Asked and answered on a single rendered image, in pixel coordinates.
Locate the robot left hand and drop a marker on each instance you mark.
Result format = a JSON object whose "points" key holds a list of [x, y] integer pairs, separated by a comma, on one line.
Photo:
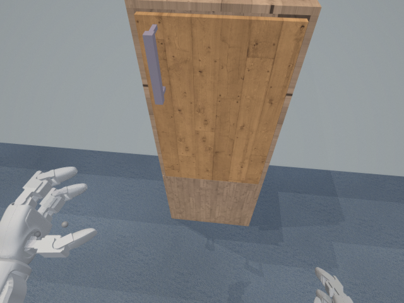
{"points": [[21, 220]]}

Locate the left robot forearm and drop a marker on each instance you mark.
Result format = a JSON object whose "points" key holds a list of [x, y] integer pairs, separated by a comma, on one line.
{"points": [[13, 277]]}

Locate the robot right hand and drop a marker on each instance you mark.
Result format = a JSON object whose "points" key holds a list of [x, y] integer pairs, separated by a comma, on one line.
{"points": [[332, 286]]}

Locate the cupboard door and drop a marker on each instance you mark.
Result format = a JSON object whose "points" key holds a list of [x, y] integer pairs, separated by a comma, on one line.
{"points": [[226, 79]]}

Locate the handle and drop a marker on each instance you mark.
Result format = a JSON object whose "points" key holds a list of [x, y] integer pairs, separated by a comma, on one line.
{"points": [[153, 64]]}

